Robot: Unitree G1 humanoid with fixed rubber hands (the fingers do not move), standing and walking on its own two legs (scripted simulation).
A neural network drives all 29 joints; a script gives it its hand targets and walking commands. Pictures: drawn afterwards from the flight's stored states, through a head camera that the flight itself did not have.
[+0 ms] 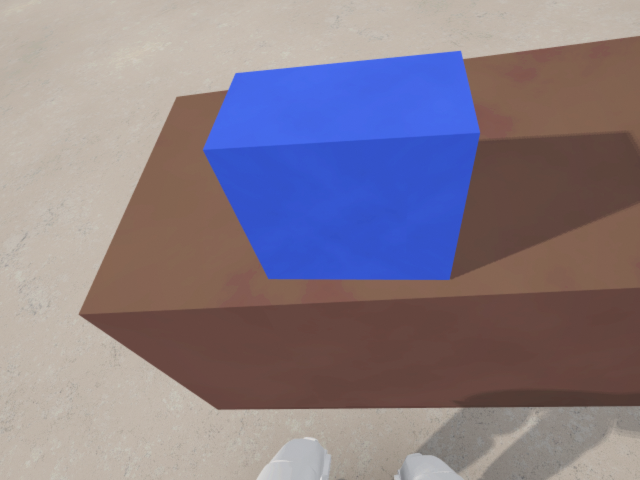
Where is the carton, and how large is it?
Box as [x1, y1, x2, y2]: [203, 51, 479, 279]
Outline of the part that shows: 460,51 235,73 203,150 268,278 449,279 479,135 477,121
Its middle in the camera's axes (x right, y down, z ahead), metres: +0.04 -0.08 +0.57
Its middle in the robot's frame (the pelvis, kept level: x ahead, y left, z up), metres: +0.49 +0.00 +0.06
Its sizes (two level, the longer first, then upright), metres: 0.300 0.162 0.286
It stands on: a pedestal, 0.68 m high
